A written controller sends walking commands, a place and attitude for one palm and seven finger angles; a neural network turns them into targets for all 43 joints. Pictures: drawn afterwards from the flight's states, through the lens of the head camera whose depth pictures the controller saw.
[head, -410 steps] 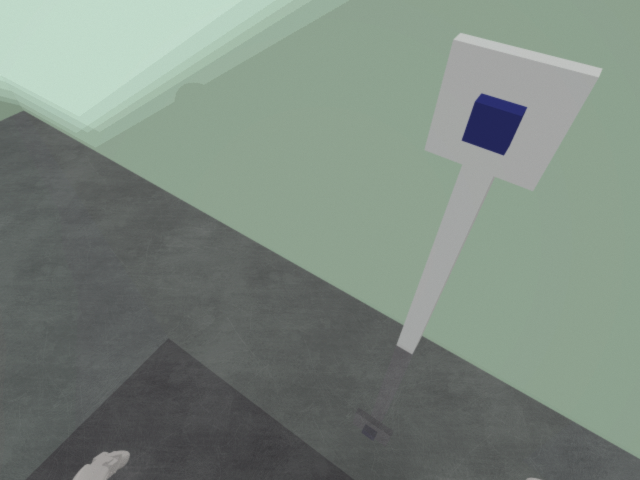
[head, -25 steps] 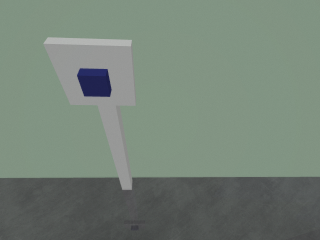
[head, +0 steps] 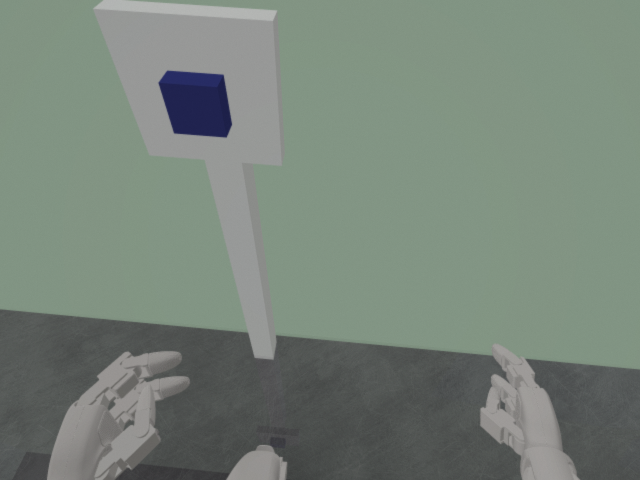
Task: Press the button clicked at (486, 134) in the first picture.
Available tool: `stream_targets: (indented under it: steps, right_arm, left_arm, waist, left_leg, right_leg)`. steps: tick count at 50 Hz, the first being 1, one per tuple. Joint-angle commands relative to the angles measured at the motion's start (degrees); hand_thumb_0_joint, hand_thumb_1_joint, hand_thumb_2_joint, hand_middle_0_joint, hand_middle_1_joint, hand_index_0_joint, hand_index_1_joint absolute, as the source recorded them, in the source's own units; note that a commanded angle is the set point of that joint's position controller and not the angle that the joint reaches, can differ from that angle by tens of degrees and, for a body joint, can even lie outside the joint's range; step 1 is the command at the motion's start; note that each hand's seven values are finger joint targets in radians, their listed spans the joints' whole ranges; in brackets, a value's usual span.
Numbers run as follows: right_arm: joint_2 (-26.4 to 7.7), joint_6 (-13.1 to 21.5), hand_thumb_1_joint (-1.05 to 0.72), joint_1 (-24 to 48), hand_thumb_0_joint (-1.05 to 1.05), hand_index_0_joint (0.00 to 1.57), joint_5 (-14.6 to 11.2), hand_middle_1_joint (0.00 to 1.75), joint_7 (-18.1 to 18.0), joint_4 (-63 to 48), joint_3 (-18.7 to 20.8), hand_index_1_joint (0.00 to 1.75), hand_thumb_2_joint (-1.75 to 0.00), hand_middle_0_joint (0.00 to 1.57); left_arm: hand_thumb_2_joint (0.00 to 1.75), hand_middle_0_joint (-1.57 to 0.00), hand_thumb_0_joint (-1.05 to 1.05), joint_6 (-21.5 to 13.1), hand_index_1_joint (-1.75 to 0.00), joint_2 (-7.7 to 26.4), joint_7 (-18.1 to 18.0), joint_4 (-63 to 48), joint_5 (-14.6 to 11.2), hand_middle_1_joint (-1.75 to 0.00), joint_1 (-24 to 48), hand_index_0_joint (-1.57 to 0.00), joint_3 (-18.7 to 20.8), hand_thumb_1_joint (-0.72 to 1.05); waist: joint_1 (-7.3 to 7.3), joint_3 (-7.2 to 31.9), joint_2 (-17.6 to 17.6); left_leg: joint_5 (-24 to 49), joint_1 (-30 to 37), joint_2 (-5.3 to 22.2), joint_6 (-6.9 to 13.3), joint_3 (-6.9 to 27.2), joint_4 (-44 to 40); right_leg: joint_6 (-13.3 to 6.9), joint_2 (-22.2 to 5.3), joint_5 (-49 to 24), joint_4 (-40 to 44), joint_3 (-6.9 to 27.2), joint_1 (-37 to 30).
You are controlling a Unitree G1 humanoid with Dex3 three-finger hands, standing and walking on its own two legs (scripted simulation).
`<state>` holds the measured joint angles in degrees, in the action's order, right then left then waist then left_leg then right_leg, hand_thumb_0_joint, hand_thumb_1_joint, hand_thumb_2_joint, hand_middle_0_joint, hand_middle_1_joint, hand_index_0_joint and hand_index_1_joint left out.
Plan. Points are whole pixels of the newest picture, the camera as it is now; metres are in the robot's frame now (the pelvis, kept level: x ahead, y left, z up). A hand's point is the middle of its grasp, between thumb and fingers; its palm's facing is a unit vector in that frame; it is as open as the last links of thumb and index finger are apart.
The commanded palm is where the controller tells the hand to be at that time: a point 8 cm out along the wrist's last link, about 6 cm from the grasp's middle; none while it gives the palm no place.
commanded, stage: raise the hand and make a fist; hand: left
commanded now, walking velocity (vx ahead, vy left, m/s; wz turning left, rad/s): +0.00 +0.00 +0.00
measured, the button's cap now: (198, 103) +0.51 +0.21 +0.20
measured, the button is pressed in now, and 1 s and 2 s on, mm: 0 0 0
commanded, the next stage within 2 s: aim a knuckle at the button in 1.54 s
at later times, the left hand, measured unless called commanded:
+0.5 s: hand (138, 344) +0.23 +0.21 +0.11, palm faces +0.02 -1.00 -0.06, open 3.1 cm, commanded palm +0.19 +0.27 +0.12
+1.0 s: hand (93, 280) +0.25 +0.24 +0.17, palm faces +0.04 -1.00 -0.08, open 3.1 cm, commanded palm +0.22 +0.30 +0.19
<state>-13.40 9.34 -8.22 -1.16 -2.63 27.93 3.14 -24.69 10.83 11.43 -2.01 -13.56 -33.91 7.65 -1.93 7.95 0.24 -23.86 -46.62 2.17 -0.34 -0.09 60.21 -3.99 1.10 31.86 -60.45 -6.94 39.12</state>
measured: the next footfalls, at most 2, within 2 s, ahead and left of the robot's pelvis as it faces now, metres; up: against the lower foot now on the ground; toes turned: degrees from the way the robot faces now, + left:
none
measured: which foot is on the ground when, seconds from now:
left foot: down 0.00-1.00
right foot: down 0.00-1.00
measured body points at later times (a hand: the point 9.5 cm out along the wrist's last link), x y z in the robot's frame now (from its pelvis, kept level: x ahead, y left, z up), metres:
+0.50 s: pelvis +0.02 +0.02 +0.03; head +0.06 +0.01 +0.48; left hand +0.22 +0.26 +0.11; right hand +0.17 -0.24 -0.05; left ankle +0.06 +0.12 -0.67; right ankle -0.01 -0.07 -0.67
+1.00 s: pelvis +0.03 +0.04 +0.05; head +0.03 +0.03 +0.51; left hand +0.25 +0.29 +0.18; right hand +0.22 -0.17 -0.01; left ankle +0.06 +0.12 -0.67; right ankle -0.01 -0.07 -0.67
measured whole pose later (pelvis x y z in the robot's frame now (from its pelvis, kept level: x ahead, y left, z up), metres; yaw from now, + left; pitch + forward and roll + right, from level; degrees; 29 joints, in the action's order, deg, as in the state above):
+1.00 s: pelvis +0.03 +0.04 +0.05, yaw +0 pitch +3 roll -2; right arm -12.9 12.1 -12.8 -2.9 -3.7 32.7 -4.0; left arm -2.5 16.7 13.4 -13.2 -17.0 -18.6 13.0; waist -2.0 4.3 -2.6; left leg -17.9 -24.5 -0.3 2.6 -1.8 39.6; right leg -0.4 -0.3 22.9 -36.4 -5.2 16.1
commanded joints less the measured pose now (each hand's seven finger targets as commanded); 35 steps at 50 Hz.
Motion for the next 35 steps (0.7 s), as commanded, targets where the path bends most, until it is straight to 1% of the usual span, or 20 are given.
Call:
stream_targets:
  steps: [1,3,5,6,7,8,10,11,12,14,16,17,19,20,21,24,28,30,34,35]
  right_arm:
    - [-5.7,3.8,-0.9,-1.5,0.0,0.2,-0.1,0.3,-1.9,-5.3,0.3,0.3,-0.9,0.2]
    - [-6.3,4.6,-0.9,-1.5,0.0,0.2,-0.6,0.3,-2.0,-4.6,-0.4,0.3,-0.9,0.2]
    - [-6.7,4.6,-0.9,-0.9,0.0,0.2,-1.3,0.3,-2.3,-4.2,-0.6,0.3,-0.9,0.2]
    - [-6.7,4.4,-0.9,-0.9,0.0,0.2,-1.7,0.3,-2.4,-4.3,-0.7,0.3,-0.9,0.2]
    - [-6.6,4.3,-0.9,-0.6,0.0,0.2,-1.8,0.3,-2.6,-4.5,-0.6,0.3,-0.9,0.2]
    - [-6.2,4.1,-0.9,-0.4,0.0,0.2,-1.8,0.3,-2.7,-4.4,-0.6,0.3,-0.9,0.2]
    - [-5.5,3.7,-0.9,0.5,0.0,0.2,-1.6,0.3,-2.8,-4.1,-0.3,0.3,-0.9,0.2]
    - [-5.2,3.7,-0.9,0.3,0.0,0.2,-1.6,0.3,-2.7,-4.3,-0.4,0.3,-0.9,0.2]
    - [-5.3,3.7,-0.9,0.0,0.0,0.2,-1.5,0.3,-2.6,-3.8,-0.2,0.3,-0.9,0.2]
    - [-5.2,4.2,-0.9,-0.7,0.0,0.2,-1.3,0.3,-2.3,-3.7,-0.1,0.3,-0.9,0.2]
    - [-5.7,4.9,-0.9,-1.2,0.0,0.2,-1.2,0.3,-2.0,-3.6,-0.1,0.3,-0.9,0.2]
    - [-5.9,5.2,-0.9,-1.7,0.0,0.2,-1.2,0.3,-1.9,-3.3,0.1,0.3,-0.9,0.2]
    - [-6.5,5.9,-0.9,-1.9,0.0,0.2,-1.4,0.3,-1.7,-3.3,0.0,0.3,-0.9,0.2]
    - [-6.7,6.1,-0.9,-1.5,0.0,0.2,-1.4,0.3,-1.8,-3.2,0.0,0.3,-0.9,0.2]
    - [-6.9,6.5,-0.9,-1.8,0.0,0.2,-1.5,0.3,-1.7,-3.5,0.1,0.3,-0.9,0.2]
    - [-7.1,7.1,-0.9,-1.9,0.0,0.2,-1.6,0.3,-1.9,-3.5,-0.1,0.3,-0.9,0.2]
    - [-7.0,7.2,-0.9,-1.5,0.0,0.2,-1.6,0.3,-1.7,-3.8,-0.7,0.3,-0.9,0.2]
    - [-7.1,7.2,-0.9,-1.3,0.0,0.2,-1.5,0.3,-1.6,-3.8,-1.1,0.3,-0.9,0.2]
    - [-7.3,6.9,-0.9,-1.2,0.0,0.2,-1.8,0.3,-1.5,-4.5,-1.7,0.3,-0.9,0.2]
    - [-7.3,6.7,-0.9,-1.1,0.0,0.2,-1.7,0.3,-1.4,-4.3,-1.9,0.3,-0.9,0.2]
  left_arm:
    - [0.9,-0.86,0.0,-10.1,-1.02,9.3,0.7,-20.9,-2.3,-1.02,15.4,-0.86,3.8,0.9]
    - [0.9,-0.92,0.0,-8.1,-1.08,8.7,4.1,-16.7,-3.1,-1.08,12.9,-0.92,2.3,0.9]
    - [0.9,-0.97,0.0,-3.3,-1.14,10.7,6.6,-11.5,-4.3,-1.14,10.4,-0.97,5.0,0.9]
    - [0.9,-1.0,0.0,-0.9,-1.17,10.8,7.5,-10.8,-4.7,-1.17,9.0,-1.0,5.9,0.9]
    - [0.9,-1.02,0.0,1.5,-1.2,11.9,7.8,-11.0,-5.1,-1.2,8.1,-1.02,7.6,0.9]
    - [0.9,-1.05,0.0,3.5,-1.23,12.0,7.5,-10.8,-5.7,-1.23,7.2,-1.05,9.2,0.9]
    - [0.9,-1.11,0.0,5.9,-1.29,12.7,6.2,-9.8,-6.5,-1.29,4.4,-1.11,13.0,0.9]
    - [0.9,-1.13,0.0,6.0,-1.32,11.1,5.6,-10.8,-7.0,-1.32,4.6,-1.13,12.3,0.9]
    - [0.9,-1.16,0.0,5.6,-1.35,11.6,5.0,-11.9,-6.9,-1.35,5.0,-1.16,13.2,0.9]
    - [0.9,-1.22,0.0,4.2,-1.41,10.5,3.9,-13.5,-6.6,-1.41,4.6,-1.22,12.2,0.9]
    - [0.9,-1.27,0.0,2.7,-1.47,10.5,3.6,-14.6,-5.9,-1.47,5.9,-1.27,10.9,0.9]
    - [0.9,-1.3,0.0,2.2,-1.5,9.9,3.5,-14.1,-5.8,-1.5,4.9,-1.3,10.3,0.9]
    - [0.9,-1.3,0.0,1.8,-1.5,9.1,3.6,-14.7,-5.5,-1.5,6.0,-1.3,8.4,0.9]
    - [0.9,-1.3,0.0,2.0,-1.5,9.4,3.3,-14.9,-5.4,-1.5,6.4,-1.3,8.2,0.9]
    - [0.9,-1.3,0.0,1.8,-1.5,9.5,3.2,-16.3,-5.2,-1.5,6.9,-1.3,7.8,0.9]
    - [0.9,-1.3,0.0,2.9,-1.5,10.5,2.1,-18.1,-4.8,-1.5,7.4,-1.3,8.4,0.9]
    - [0.9,-1.3,0.0,4.3,-1.5,10.8,0.4,-21.5,-4.3,-1.5,9.4,-1.3,8.2,0.9]
    - [0.9,-1.3,0.0,5.8,-1.5,10.8,0.0,-21.5,-4.0,-1.5,11.1,-1.3,7.6,0.9]
    - [0.9,-1.3,0.0,9.5,-1.5,10.7,0.4,-22.8,-3.8,-1.5,12.9,-1.3,7.1,0.9]
    - [0.9,-1.3,0.0,10.8,-1.5,11.3,0.4,-21.6,-3.6,-1.5,13.0,-1.3,7.6,0.9]
  waist:
    - [5.98,5.4,-2.4]
    - [5.9,3.7,-4.1]
    - [4.63,4.2,-0.6]
    - [3.7,5.5,-0.8]
    - [2.58,6.8,-0.9]
    - [2.0,7.4,0.5]
    - [0.19,8.1,2.8]
    - [0.44,6.8,4.4]
    - [0.21,7.1,3.1]
    - [0.44,6.7,2.9]
    - [0.77,6.2,1.6]
    - [1.09,6.5,2.1]
    - [1.64,5.2,0.3]
    - [1.61,4.3,1.2]
    - [1.75,5.7,-0.1]
    - [1.5,6.1,-1.6]
    - [1.24,6.7,-4.7]
    - [1.54,5.3,-3.5]
    - [1.41,5.2,-5.1]
    - [1.39,4.5,-3.3]
  left_leg:
    - [4.6,8.2,-0.9,2.6,1.5,-2.8]
    - [4.2,8.4,-0.9,2.7,1.8,-3.6]
    - [4.7,7.4,-1.2,2.8,2.3,-4.4]
    - [5.7,8.2,-1.3,2.8,2.1,-5.3]
    - [6.7,9.1,-1.4,2.7,2.2,-6.5]
    - [8.3,10.1,-1.4,2.7,2.3,-7.6]
    - [11.1,11.1,-1.4,2.5,2.7,-9.6]
    - [11.8,11.4,-1.5,2.4,2.6,-10.4]
    - [12.8,12.5,-1.5,2.3,2.4,-11.1]
    - [14.5,14.8,-1.4,2.4,2.1,-12.8]
    - [15.4,16.6,-1.5,2.4,1.9,-13.8]
    - [15.7,17.7,-1.5,2.5,1.8,-14.2]
    - [14.8,19.2,-1.5,2.6,1.6,-15.4]
    - [14.6,19.4,-1.4,2.8,1.8,-15.8]
    - [14.8,20.9,-1.4,2.8,1.5,-16.4]
    - [14.5,23.3,-1.2,2.8,1.6,-18.3]
    - [15.7,26.6,-0.9,2.5,2.2,-20.2]
    - [15.2,27.0,-0.6,2.5,2.8,-21.1]
    - [16.4,29.7,-0.3,2.0,3.3,-23.0]
    - [16.3,29.1,-0.3,2.2,3.5,-23.3]
  right_leg:
    - [4.8,-1.8,-5.1,17.8,13.9,2.8]
    - [5.2,-2.2,-5.8,19.2,14.0,1.8]
    - [7.1,-3.3,-7.6,21.3,16.2,-2.5]
    - [7.7,-4.1,-10.2,22.1,16.9,-5.1]
    - [8.0,-4.5,-12.1,22.3,16.7,-7.2]
    - [8.3,-4.8,-15.7,22.3,16.1,-9.4]
    - [8.7,-4.7,-22.0,21.7,14.6,-12.9]
    - [9.1,-4.9,-25.5,21.7,14.1,-13.3]
    - [9.2,-4.7,-28.0,21.5,13.5,-13.9]
    - [8.4,-3.8,-30.3,20.9,11.1,-13.3]
    - [7.7,-3.2,-29.9,20.7,9.9,-12.7]
    - [7.5,-2.8,-29.6,20.7,9.2,-12.2]
    - [6.5,-2.1,-25.8,21.3,7.6,-10.4]
    - [6.0,-1.8,-24.1,21.6,7.1,-10.2]
    - [5.6,-1.6,-23.4,21.6,6.6,-10.2]
    - [4.3,-0.7,-20.1,21.8,4.5,-9.7]
    - [3.5,-0.2,-20.2,21.9,3.0,-10.6]
    - [3.4,0.0,-19.7,22.5,2.6,-10.9]
    - [3.2,0.1,-20.8,23.5,2.0,-12.2]
    - [3.3,0.2,-20.9,24.1,2.1,-13.0]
